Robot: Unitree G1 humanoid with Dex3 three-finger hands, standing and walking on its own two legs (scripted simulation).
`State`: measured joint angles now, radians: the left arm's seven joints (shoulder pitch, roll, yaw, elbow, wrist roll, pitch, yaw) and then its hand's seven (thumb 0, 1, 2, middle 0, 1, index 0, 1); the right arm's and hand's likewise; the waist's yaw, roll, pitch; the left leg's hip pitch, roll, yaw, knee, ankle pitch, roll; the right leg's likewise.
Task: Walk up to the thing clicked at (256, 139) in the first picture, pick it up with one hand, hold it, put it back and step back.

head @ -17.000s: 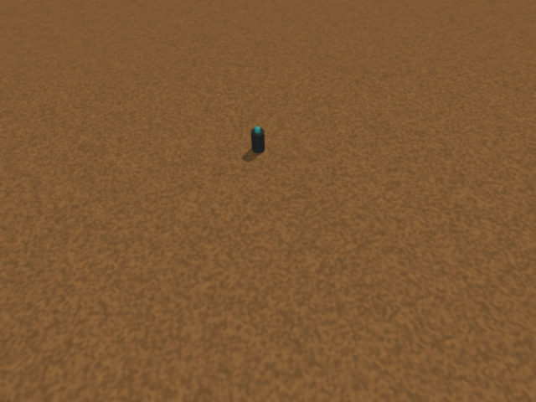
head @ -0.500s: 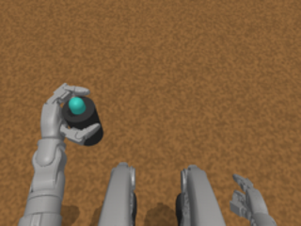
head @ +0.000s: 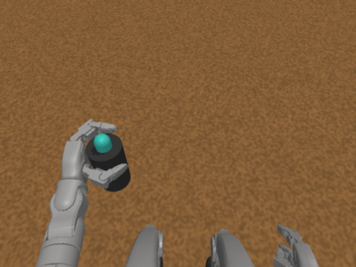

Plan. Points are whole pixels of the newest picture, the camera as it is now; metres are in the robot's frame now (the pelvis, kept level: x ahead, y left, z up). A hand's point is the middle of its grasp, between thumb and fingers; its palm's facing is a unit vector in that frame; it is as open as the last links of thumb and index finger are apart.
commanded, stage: lift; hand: left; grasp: from the side
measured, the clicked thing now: (109, 159) +0.34 +0.18 +0.01
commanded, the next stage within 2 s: hold in 0.74 s
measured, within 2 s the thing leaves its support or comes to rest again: neither
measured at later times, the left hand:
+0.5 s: hand (106, 138) +0.35 +0.17 +0.08, palm faces +0.05 -1.00 -0.02, open 10.4 cm
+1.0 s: hand (107, 126) +0.36 +0.17 +0.11, palm faces +0.03 -1.00 +0.00, open 10.4 cm
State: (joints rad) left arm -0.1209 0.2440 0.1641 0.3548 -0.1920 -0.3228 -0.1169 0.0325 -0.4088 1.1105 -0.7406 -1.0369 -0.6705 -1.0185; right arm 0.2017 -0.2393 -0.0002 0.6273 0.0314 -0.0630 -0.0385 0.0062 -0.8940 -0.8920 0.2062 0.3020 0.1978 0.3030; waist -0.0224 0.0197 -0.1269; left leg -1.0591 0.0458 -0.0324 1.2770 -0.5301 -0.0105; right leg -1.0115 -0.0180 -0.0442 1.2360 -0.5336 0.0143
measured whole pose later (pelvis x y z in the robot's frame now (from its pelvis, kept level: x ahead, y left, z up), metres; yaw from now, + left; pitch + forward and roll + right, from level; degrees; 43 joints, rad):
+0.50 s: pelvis +0.02 +0.00 +0.05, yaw +0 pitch +12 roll -2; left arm -0.13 0.22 0.14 0.43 -0.19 -0.34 -0.12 0.03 -0.41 1.11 -0.73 -1.05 -0.67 -1.03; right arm 0.22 -0.22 0.01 0.65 0.01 -0.06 -0.05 0.01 -0.90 -0.90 0.21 0.30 0.20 0.30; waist -0.02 0.01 -0.07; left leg -0.77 0.05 -0.01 1.02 -0.46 -0.01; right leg -0.73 -0.02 -0.03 0.98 -0.46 0.01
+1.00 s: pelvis +0.04 +0.00 +0.07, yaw +0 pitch +9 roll -1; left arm -0.14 0.20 0.15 0.46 -0.19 -0.35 -0.14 0.03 -0.41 1.11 -0.73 -1.05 -0.66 -1.03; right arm 0.23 -0.23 0.00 0.66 0.01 -0.03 -0.05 0.01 -0.90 -0.90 0.21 0.30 0.20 0.30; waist -0.02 0.01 -0.05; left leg -0.62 0.05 0.00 0.91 -0.44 -0.01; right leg -0.59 -0.01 -0.03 0.87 -0.44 0.01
